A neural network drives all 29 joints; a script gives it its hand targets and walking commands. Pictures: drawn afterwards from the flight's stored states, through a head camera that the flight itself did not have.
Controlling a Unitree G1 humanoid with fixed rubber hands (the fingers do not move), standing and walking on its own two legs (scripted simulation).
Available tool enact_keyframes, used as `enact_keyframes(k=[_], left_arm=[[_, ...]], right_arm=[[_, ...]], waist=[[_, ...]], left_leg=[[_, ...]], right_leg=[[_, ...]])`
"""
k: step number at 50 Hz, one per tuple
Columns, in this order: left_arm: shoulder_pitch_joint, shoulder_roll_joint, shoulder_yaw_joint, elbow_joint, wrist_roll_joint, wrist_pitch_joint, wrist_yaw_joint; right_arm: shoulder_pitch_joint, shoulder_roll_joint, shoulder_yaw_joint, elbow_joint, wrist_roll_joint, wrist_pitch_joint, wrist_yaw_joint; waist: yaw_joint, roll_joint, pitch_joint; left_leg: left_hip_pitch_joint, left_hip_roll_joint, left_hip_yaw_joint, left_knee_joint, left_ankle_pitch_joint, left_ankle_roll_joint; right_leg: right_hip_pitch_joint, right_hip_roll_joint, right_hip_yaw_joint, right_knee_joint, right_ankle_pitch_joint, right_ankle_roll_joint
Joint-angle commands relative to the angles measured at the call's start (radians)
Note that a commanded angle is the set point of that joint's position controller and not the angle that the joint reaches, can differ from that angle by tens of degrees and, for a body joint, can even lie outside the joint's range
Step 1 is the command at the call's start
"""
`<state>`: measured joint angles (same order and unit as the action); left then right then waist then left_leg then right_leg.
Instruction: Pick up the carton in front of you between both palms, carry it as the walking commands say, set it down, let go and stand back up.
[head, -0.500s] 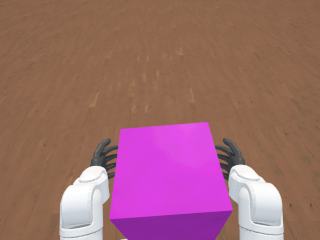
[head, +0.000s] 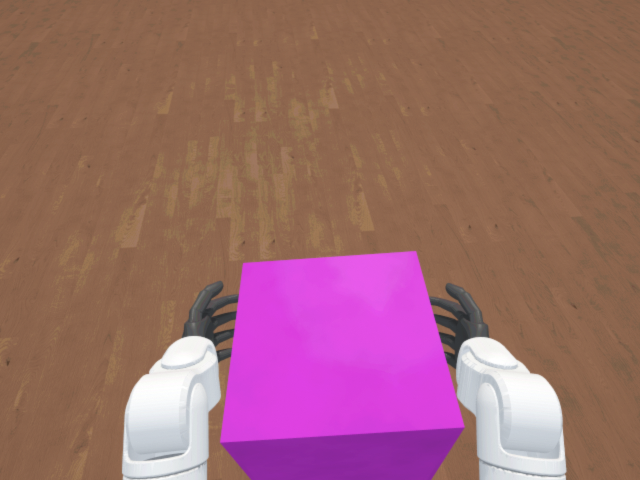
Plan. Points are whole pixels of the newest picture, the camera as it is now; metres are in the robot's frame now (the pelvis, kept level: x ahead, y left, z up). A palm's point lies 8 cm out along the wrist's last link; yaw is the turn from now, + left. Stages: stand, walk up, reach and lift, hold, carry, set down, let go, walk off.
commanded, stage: carry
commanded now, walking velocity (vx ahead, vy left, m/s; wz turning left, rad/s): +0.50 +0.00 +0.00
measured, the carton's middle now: (337, 380) +0.24 -0.01 -0.02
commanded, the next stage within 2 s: none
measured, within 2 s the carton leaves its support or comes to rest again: neither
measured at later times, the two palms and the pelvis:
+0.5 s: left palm (256, 150) +0.57 +0.11 +0.09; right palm (433, 149) +0.59 -0.19 +0.08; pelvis +0.33 -0.06 +0.00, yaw +4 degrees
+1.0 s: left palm (254, 91) +0.79 +0.13 +0.07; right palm (401, 91) +0.79 -0.17 +0.07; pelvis +0.55 -0.02 -0.01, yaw +1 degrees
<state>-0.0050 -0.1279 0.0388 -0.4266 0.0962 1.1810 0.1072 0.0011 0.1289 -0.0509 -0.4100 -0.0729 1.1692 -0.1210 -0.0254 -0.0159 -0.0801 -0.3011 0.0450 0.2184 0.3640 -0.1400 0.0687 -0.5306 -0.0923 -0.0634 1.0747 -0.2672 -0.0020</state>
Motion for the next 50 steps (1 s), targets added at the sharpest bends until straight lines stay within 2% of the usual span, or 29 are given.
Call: enact_keyframes(k=[1,5,11,13,14,15,16,17,18,19,20,21,23,28,30,32,34,35,36,37,38,39,40,42,44,46,47,48,50], left_arm=[[-0.347,-0.954,-0.704,-0.088,-0.315,-0.045,-0.176],[-0.364,-0.898,-0.71,-0.14,-0.322,-0.037,-0.164],[-0.363,-0.749,-0.669,-0.169,-0.343,0.027,-0.148],[-0.361,-0.713,-0.646,-0.167,-0.348,0.047,-0.143],[-0.353,-0.7,-0.63,-0.156,-0.349,0.056,-0.141],[-0.35,-0.687,-0.613,-0.148,-0.344,0.064,-0.14],[-0.355,-0.669,-0.602,-0.134,-0.341,0.068,-0.139],[-0.35,-0.726,-0.598,-0.111,-0.354,0.064,-0.146],[-0.363,-0.763,-0.612,-0.128,-0.366,0.062,-0.154],[-0.386,-0.817,-0.627,-0.138,-0.375,0.055,-0.161],[-0.402,-0.861,-0.635,-0.144,-0.376,0.043,-0.169],[-0.423,-0.884,-0.645,-0.149,-0.378,0.032,-0.177],[-0.446,-0.901,-0.66,-0.159,-0.39,0.02,-0.19],[-0.408,-0.865,-0.659,-0.187,-0.396,0.014,-0.203],[-0.393,-0.845,-0.652,-0.189,-0.388,0.019,-0.198],[-0.364,-0.819,-0.638,-0.172,-0.367,0.03,-0.19],[-0.36,-0.794,-0.627,-0.15,-0.348,0.044,-0.182],[-0.366,-0.781,-0.622,-0.139,-0.341,0.051,-0.179],[-0.372,-0.771,-0.619,-0.124,-0.337,0.059,-0.177],[-0.371,-0.759,-0.613,-0.107,-0.333,0.065,-0.174],[-0.397,-0.768,-0.629,-0.11,-0.336,0.069,-0.172],[-0.411,-0.782,-0.646,-0.11,-0.346,0.074,-0.172],[-0.42,-0.817,-0.672,-0.141,-0.359,0.065,-0.176],[-0.46,-0.898,-0.697,-0.144,-0.376,0.042,-0.188],[-0.432,-0.935,-0.698,-0.119,-0.366,0.019,-0.197],[-0.414,-0.927,-0.7,-0.122,-0.351,0.001,-0.201],[-0.408,-0.914,-0.698,-0.108,-0.338,-0.008,-0.203],[-0.418,-0.9,-0.696,-0.094,-0.33,-0.013,-0.206],[-0.394,-0.863,-0.681,-0.051,-0.316,-0.026,-0.213]], right_arm=[[-0.371,0.921,0.696,-0.112,0.347,-0.035,0.225],[-0.372,0.864,0.693,-0.148,0.346,-0.029,0.218],[-0.369,0.731,0.66,-0.181,0.328,0.029,0.171],[-0.392,0.706,0.654,-0.191,0.328,0.052,0.158],[-0.392,0.696,0.652,-0.188,0.327,0.063,0.152],[-0.406,0.678,0.649,-0.192,0.33,0.075,0.148],[-0.415,0.684,0.65,-0.202,0.336,0.087,0.147],[-0.451,0.712,0.67,-0.226,0.34,0.088,0.151],[-0.455,0.745,0.673,-0.199,0.35,0.087,0.158],[-0.471,0.81,0.686,-0.194,0.358,0.078,0.167],[-0.474,0.863,0.701,-0.181,0.363,0.067,0.175],[-0.468,0.899,0.707,-0.164,0.361,0.053,0.18],[-0.458,0.918,0.709,-0.158,0.342,0.032,0.177],[-0.427,0.909,0.709,-0.188,0.323,0.02,0.159],[-0.434,0.889,0.71,-0.206,0.327,0.03,0.156],[-0.428,0.861,0.706,-0.199,0.333,0.046,0.159],[-0.415,0.834,0.695,-0.171,0.335,0.061,0.166],[-0.406,0.82,0.684,-0.153,0.333,0.067,0.17],[-0.408,0.8,0.668,-0.139,0.329,0.073,0.174],[-0.408,0.774,0.649,-0.12,0.326,0.077,0.176],[-0.386,0.775,0.636,-0.088,0.322,0.079,0.178],[-0.371,0.797,0.628,-0.062,0.32,0.072,0.182],[-0.364,0.85,0.628,-0.065,0.328,0.058,0.188],[-0.419,0.927,0.648,-0.099,0.34,0.036,0.198],[-0.415,0.957,0.666,-0.104,0.34,0.017,0.208],[-0.406,0.946,0.668,-0.103,0.332,-0.001,0.218],[-0.408,0.93,0.671,-0.097,0.324,-0.007,0.224],[-0.416,0.911,0.67,-0.083,0.318,-0.011,0.227],[-0.395,0.867,0.661,-0.05,0.299,-0.025,0.231]], waist=[[0.013,0.151,-0.208],[0.011,0.158,-0.128],[0.004,0.162,-0.054],[0.019,0.149,-0.094],[0.033,0.102,-0.16],[0.056,-0.014,-0.242],[0.048,-0.294,-0.311],[0.054,-0.31,-0.308],[0.046,-0.221,-0.3],[0.045,-0.145,-0.298],[0.039,-0.082,-0.289],[0.033,-0.065,-0.277],[0.03,-0.094,-0.273],[0.027,-0.154,-0.226],[0.033,-0.171,-0.208],[0.039,-0.162,-0.196],[0.035,-0.117,-0.178],[0.028,-0.074,-0.164],[0.029,-0.029,-0.181],[0.032,0.047,-0.235],[0.021,0.136,-0.294],[0.017,0.213,-0.322],[0.02,0.211,-0.345],[0.022,0.157,-0.351],[0.028,0.126,-0.353],[0.027,0.104,-0.351],[0.025,0.071,-0.318],[0.022,0.038,-0.293],[0.022,0.02,-0.294]], left_leg=[[0.258,0.25,-0.225,-0.254,-0.074,0.057],[0.279,0.209,-0.148,-0.266,0.005,0.046],[0.333,0.21,-0.099,-0.2,0.175,0.028],[0.318,0.185,-0.039,-0.03,0.339,0.001],[0.253,0.142,0.004,0.151,0.395,-0.028],[0.075,0.1,0.001,0.391,0.239,-0.063],[-0.186,-0.01,-0.019,0.693,-0.098,-0.109],[-0.381,-0.042,-0.109,0.846,-0.314,-0.086],[-0.403,0.015,-0.183,0.923,-0.322,-0.062],[-0.389,0.055,-0.212,0.911,-0.273,-0.047],[-0.355,0.082,-0.216,0.842,-0.199,-0.05],[-0.322,0.093,-0.209,0.772,-0.164,-0.056],[-0.267,0.069,-0.159,0.663,-0.138,-0.068],[-0.202,0.021,-0.074,0.346,-0.035,-0.092],[-0.166,0.003,-0.049,0.262,0.039,-0.094],[-0.113,-0.007,-0.034,0.195,0.11,-0.094],[-0.014,-0.018,-0.004,0.075,0.209,-0.093],[0.065,-0.014,0.003,-0.034,0.323,-0.095],[0.201,0.048,-0.046,-0.03,0.469,-0.082],[0.357,0.176,-0.164,0.068,0.821,-0.045],[0.44,0.252,-0.245,0.086,0.978,0.026],[0.479,0.326,-0.325,0.085,0.984,0.107],[0.476,0.317,-0.345,0.054,0.907,0.113],[0.401,0.252,-0.281,0.031,0.702,0.069],[0.341,0.189,-0.205,0.054,0.523,0.014],[0.277,0.162,-0.163,0.072,0.432,-0.013],[0.25,0.146,-0.137,0.087,0.416,-0.015],[0.235,0.136,-0.139,0.109,0.456,-0.012],[0.232,0.137,-0.143,0.156,0.562,-0.004]], right_leg=[[-0.102,-0.037,-0.02,-0.209,0.11,0.028],[-0.105,-0.023,-0.075,-0.416,0.232,0.041],[-0.014,-0.001,-0.127,-0.585,0.248,0.007],[0.156,0.049,-0.189,-0.641,0.194,-0.007],[0.347,0.085,-0.215,-0.651,0.133,-0.013],[0.571,-0.042,-0.03,-0.676,0.016,-0.036],[0.734,-0.312,0.456,-0.803,-0.112,-0.145],[0.813,-0.349,0.568,-0.844,0.055,-0.223],[0.75,-0.327,0.463,-0.821,0.192,-0.193],[0.682,-0.305,0.355,-0.801,0.266,-0.166],[0.619,-0.271,0.262,-0.81,0.35,-0.138],[0.575,-0.246,0.173,-0.819,0.423,-0.112],[0.527,-0.218,0.061,-0.821,0.521,-0.098],[0.526,-0.152,-0.104,-0.805,0.701,-0.095],[0.534,-0.152,-0.126,-0.794,0.74,-0.087],[0.531,-0.148,-0.136,-0.763,0.724,-0.073],[0.504,-0.12,-0.155,-0.674,0.636,-0.048],[0.474,-0.095,-0.166,-0.613,0.596,-0.019],[0.39,-0.08,-0.154,-0.55,0.5,0.014],[0.274,-0.048,-0.134,-0.481,0.279,0.048],[0.221,-0.005,-0.092,-0.434,-0.019,0.056],[0.187,0.012,-0.052,-0.4,-0.203,0.052],[0.176,0.012,-0.026,-0.447,-0.271,0.043],[0.247,0.016,-0.017,-0.575,-0.239,0.035],[0.333,0.005,-0.025,-0.694,-0.011,0.038],[0.384,-0.026,-0.016,-0.683,0.092,0.037],[0.366,-0.052,-0.002,-0.657,0.182,0.034],[0.367,-0.058,-0.003,-0.63,0.256,0.032],[0.367,-0.06,-0.016,-0.6,0.337,0.034]])
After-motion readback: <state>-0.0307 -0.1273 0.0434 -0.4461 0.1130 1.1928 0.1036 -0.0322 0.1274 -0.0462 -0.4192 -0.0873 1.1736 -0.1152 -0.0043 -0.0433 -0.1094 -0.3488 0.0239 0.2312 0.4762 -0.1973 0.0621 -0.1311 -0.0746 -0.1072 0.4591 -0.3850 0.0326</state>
